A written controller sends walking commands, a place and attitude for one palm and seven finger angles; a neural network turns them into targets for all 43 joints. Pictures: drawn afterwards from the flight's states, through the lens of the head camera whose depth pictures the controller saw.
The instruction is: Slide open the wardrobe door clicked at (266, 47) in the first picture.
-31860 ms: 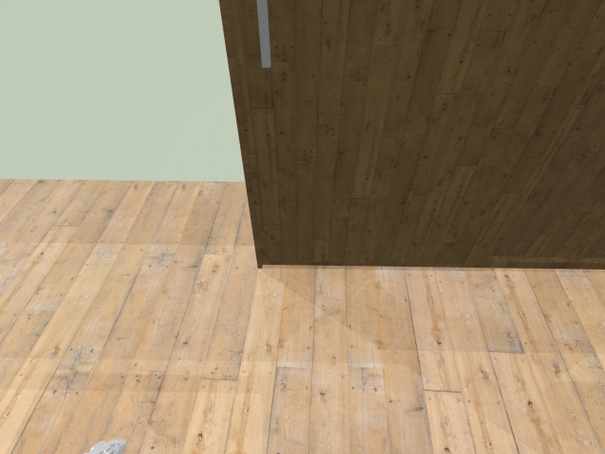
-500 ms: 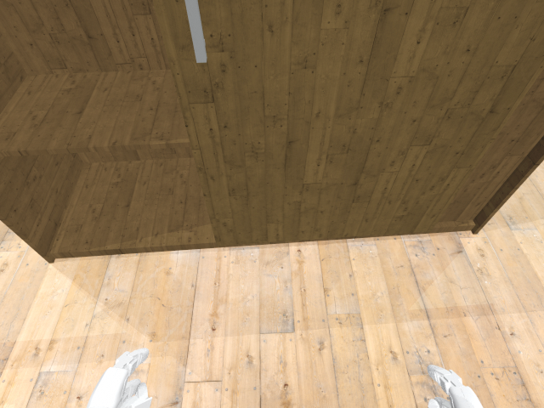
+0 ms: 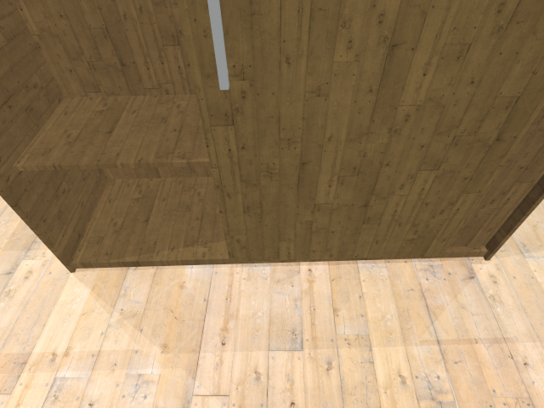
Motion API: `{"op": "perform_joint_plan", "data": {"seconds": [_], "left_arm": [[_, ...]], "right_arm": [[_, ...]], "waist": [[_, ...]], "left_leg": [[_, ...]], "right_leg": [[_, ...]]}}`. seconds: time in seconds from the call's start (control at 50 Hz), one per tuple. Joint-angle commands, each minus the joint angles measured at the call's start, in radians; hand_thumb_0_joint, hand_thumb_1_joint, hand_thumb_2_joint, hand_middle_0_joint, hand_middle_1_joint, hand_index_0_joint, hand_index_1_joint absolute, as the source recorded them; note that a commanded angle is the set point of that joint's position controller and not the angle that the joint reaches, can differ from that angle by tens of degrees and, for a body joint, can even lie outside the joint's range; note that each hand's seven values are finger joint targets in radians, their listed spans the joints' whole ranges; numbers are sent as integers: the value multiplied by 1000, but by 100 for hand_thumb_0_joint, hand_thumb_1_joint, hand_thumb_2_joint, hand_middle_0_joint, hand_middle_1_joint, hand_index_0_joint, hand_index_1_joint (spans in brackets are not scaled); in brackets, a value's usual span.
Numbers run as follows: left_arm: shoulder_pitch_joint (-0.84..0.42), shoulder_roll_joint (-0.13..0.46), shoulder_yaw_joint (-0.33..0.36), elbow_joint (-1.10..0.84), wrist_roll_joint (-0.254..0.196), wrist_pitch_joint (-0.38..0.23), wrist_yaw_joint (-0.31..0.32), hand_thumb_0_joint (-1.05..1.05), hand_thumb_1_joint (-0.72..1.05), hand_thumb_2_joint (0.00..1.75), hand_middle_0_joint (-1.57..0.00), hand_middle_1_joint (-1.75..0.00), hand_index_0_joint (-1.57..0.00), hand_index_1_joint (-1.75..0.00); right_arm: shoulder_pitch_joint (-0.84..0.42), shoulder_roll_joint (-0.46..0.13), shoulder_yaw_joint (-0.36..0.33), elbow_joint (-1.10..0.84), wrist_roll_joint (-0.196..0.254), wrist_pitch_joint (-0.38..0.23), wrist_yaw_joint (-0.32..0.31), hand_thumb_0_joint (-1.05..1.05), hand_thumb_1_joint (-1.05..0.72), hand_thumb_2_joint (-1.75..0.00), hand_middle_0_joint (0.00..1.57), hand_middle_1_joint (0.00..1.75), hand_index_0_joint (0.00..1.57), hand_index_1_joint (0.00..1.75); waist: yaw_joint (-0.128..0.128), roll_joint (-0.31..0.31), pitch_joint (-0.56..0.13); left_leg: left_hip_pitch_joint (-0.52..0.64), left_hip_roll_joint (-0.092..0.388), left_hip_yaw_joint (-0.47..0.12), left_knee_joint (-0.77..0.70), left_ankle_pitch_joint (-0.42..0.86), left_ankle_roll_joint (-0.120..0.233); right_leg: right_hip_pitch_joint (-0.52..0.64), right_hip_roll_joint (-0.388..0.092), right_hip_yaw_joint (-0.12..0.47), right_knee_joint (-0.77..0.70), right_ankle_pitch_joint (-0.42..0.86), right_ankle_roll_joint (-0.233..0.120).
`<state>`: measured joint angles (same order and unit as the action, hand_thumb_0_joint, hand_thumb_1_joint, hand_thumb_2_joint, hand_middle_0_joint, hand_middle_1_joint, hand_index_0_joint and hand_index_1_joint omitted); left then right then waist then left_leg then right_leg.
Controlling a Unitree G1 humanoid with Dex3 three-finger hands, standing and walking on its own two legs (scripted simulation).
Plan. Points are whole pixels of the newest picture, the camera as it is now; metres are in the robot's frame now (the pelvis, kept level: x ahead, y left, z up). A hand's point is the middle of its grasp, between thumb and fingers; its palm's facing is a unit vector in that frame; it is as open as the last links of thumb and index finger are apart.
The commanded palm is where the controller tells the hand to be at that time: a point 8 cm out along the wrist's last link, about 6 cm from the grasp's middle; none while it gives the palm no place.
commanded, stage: let the arm hang, fingers relaxed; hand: left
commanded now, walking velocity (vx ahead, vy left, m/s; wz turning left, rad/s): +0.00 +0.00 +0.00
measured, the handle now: (217, 20) +0.76 +0.16 +0.23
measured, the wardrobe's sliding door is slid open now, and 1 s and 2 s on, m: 0.68 0.68 0.68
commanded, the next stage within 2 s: look to check the result in 0.38 s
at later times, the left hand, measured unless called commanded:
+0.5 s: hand out of the picture +0.09 +0.23 -0.16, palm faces -0.06 -0.96 -0.29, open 7.4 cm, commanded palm none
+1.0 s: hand out of the picture +0.11 +0.24 -0.15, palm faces -0.03 -0.94 -0.34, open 7.4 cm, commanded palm none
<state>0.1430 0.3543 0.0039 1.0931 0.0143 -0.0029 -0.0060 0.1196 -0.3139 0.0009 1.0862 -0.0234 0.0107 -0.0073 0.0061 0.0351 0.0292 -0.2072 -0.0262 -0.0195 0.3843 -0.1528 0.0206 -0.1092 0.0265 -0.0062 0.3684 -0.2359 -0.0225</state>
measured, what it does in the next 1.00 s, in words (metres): stands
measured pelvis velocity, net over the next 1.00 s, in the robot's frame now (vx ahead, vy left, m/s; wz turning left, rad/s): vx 0.03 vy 0.00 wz -0.01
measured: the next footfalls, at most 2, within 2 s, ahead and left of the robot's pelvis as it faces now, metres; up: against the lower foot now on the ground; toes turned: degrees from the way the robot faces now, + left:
none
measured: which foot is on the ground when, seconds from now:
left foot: down 0.00-1.00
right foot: down 0.00-1.00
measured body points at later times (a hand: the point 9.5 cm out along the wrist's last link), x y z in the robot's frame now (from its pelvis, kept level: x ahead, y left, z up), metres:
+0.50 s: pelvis +0.01 +0.00 +0.00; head +0.03 +0.01 +0.45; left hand +0.09 +0.28 -0.14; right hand +0.08 -0.30 -0.13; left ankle +0.03 +0.10 -0.74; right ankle -0.02 -0.11 -0.74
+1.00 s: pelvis +0.03 +0.00 +0.00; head +0.04 -0.01 +0.45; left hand +0.11 +0.29 -0.13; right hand +0.12 -0.30 -0.13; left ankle +0.03 +0.10 -0.74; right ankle -0.02 -0.11 -0.74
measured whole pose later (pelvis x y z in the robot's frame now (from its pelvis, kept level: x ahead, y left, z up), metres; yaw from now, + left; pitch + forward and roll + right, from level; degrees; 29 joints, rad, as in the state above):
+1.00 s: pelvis +0.03 +0.00 +0.00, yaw -1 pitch -1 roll +0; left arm 0.11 0.33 0.00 1.12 0.01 -0.02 0.00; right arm 0.07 -0.33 0.00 1.13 -0.02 -0.01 -0.01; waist 0.00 0.00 0.03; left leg -0.13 -0.03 -0.01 0.31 -0.16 0.02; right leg -0.04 0.02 0.01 0.29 -0.24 -0.02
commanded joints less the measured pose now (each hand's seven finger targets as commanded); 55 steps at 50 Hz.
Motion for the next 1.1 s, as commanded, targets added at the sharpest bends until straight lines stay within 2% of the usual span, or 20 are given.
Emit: {"op": "perform_joint_plan", "data": {"seconds": [0.0, 0.1, 0.24, 0.36, 0.52, 0.56, 0.72, 0.8, 1.08], "left_arm": [[-58, 171, 30, -45, -4, -27, 8, 0, 90, 90, -20, -30, -20, -30], [-65, 178, 30, -40, -4, -30, 10, 0, 90, 90, -20, -30, -20, -30], [-65, 182, 32, -34, -5, -33, 12, 0, 90, 90, -20, -30, -20, -30], [-64, 175, 33, -27, -6, -33, 12, 0, 90, 90, -20, -30, -20, -30], [-55, 172, 35, -23, -5, -35, 14, 0, 90, 90, -20, -30, -20, -30], [-60, 170, 34, -21, -6, -34, 15, 0, 90, 90, -20, -30, -20, -30], [-54, 174, 37, -22, -5, -38, 19, 0, 90, 90, -20, -30, -20, -30], [-57, 175, 34, -21, -6, -36, 20, 0, 90, 90, -20, -30, -20, -30], [-56, 181, 38, -29, -6, -38, 22, 0, 90, 90, -20, -30, -20, -30]], "right_arm": [[-51, -216, -43, -42, 5, -30, -8, 0, -90, -90, 20, 30, 20, 30], [-56, -216, -40, -25, 5, -34, -7, 0, -90, -90, 20, 30, 20, 30], [-65, -218, -35, -13, 7, -39, -8, 0, -90, -90, 20, 30, 20, 30], [-70, -219, -34, -8, 7, -39, -11, 0, -90, -90, 20, 30, 20, 30], [-74, -223, -34, -10, 10, -41, -13, 0, -90, -90, 20, 30, 20, 30], [-76, -222, -35, -8, 10, -41, -15, 0, -90, -90, 20, 30, 20, 30], [-75, -223, -36, -13, 12, -42, -15, 0, -90, -90, 20, 30, 20, 30], [-82, -225, -38, -12, 11, -40, -15, 0, -90, -90, 20, 30, 20, 30], [-82, -223, -36, -15, 10, -41, -16, 0, -90, -90, 20, 30, 20, 30]], "waist": [[-12, -74, -31], [-10, -75, -35], [-10, -37, -63], [-11, -6, -55], [-12, -21, -91], [-14, -17, -76], [-14, -58, -95], [-14, -52, -78], [-13, -44, -86]], "left_leg": [[57, 135, -130, -86, 30, 20], [66, 136, -124, -94, 67, 17], [85, 139, -116, -91, 130, 12], [90, 139, -117, -96, 127, 9], [123, 144, -114, -88, 174, 11], [123, 146, -112, -91, 178, 10], [152, 149, -107, -79, 249, 12], [154, 148, -107, -84, 239, 12], [165, 148, -99, -80, 275, 8]], "right_leg": [[-62, -136, 126, -107, 6, -23], [-49, -140, 128, -111, 39, -19], [-14, -149, 124, -109, 102, -18], [-14, -149, 123, -116, 99, -18], [10, -148, 121, -114, 152, -17], [4, -150, 119, -114, 160, -17], [22, -153, 111, -105, 247, -15], [14, -156, 111, -109, 237, -15], [41, -160, 113, -108, 300, -16]]}}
